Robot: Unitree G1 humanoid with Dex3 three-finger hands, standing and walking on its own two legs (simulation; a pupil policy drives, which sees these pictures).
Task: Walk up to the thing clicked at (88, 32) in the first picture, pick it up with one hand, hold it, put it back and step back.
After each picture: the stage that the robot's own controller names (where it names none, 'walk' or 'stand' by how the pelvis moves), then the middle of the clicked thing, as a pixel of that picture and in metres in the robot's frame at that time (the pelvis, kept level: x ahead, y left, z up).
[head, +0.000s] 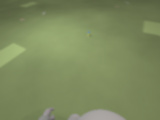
stand; (88, 34) +2.05 +0.15 -0.72
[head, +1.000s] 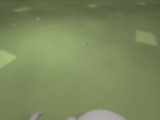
walk; (84, 41) +1.92 +0.20 -0.72
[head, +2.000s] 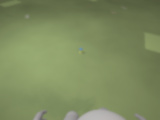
walk; (80, 50) +1.32 +0.23 -0.72
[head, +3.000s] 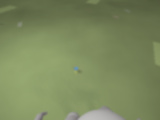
walk; (76, 70) +0.83 +0.24 -0.72
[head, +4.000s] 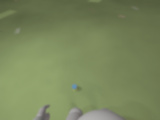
walk; (74, 87) +0.48 +0.25 -0.69
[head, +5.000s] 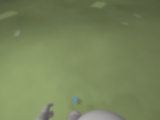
stand; (75, 100) +0.34 +0.20 -0.71
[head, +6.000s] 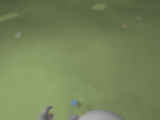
stand; (74, 103) +0.31 +0.21 -0.72
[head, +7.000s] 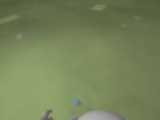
stand; (74, 102) +0.34 +0.21 -0.73
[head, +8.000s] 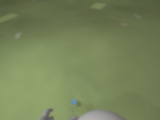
stand; (74, 103) +0.32 +0.21 -0.73
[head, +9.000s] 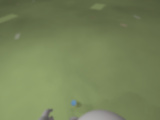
stand; (74, 104) +0.31 +0.22 -0.73
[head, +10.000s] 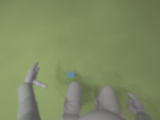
go down; (71, 75) +0.37 +0.19 -0.48
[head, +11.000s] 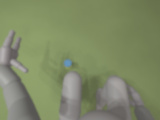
go down; (68, 64) +0.42 +0.21 -0.32
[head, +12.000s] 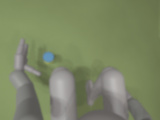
close in; (48, 58) +0.40 +0.24 -0.24
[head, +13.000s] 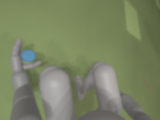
close; (28, 58) +0.40 +0.26 -0.23
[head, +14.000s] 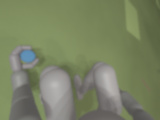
lift; (27, 58) +0.38 +0.27 -0.23
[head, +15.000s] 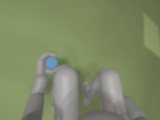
lift; (50, 63) +0.34 +0.23 -0.16
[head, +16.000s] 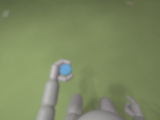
lift; (66, 73) +0.32 +0.18 +0.02
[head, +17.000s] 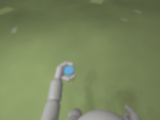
hold; (70, 74) +0.33 +0.16 +0.02
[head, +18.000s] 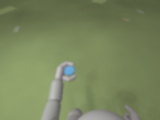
hold; (70, 74) +0.32 +0.17 +0.02
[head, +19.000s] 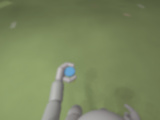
crouch; (70, 75) +0.32 +0.16 -0.01
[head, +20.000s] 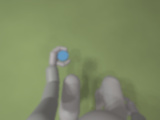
crouch; (64, 58) +0.42 +0.19 -0.09
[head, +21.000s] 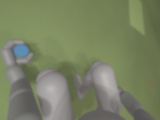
lower; (22, 53) +0.42 +0.27 -0.23
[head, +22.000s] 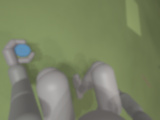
lower; (23, 53) +0.42 +0.27 -0.23
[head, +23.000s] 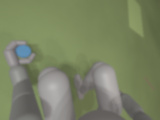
lower; (24, 54) +0.41 +0.28 -0.23
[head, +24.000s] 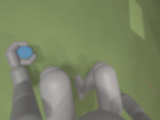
lower; (25, 55) +0.40 +0.28 -0.22
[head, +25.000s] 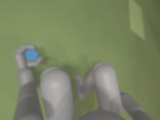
loosen; (31, 57) +0.40 +0.25 -0.23
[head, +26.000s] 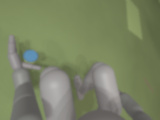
withdraw; (30, 57) +0.39 +0.25 -0.23
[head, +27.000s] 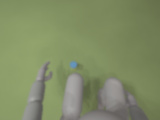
walk; (73, 66) +0.42 +0.18 -0.37
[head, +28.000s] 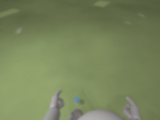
stand; (76, 101) +0.34 +0.16 -0.66
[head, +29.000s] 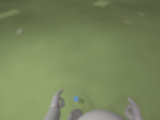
stand; (76, 100) +0.35 +0.17 -0.67
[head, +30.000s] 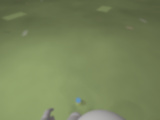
stand; (78, 101) +0.36 +0.15 -0.71
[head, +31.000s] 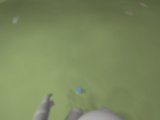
walk; (78, 90) +0.39 +0.13 -0.70
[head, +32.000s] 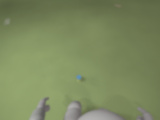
walk; (79, 78) +0.55 +0.17 -0.69
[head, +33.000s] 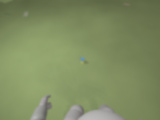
walk; (82, 60) +0.89 +0.18 -0.69
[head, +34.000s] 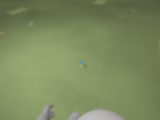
stand; (82, 64) +0.99 +0.20 -0.71
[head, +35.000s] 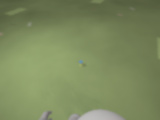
stand; (81, 63) +1.00 +0.22 -0.72
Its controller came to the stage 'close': yes
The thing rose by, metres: 0.72
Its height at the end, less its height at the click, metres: +0.00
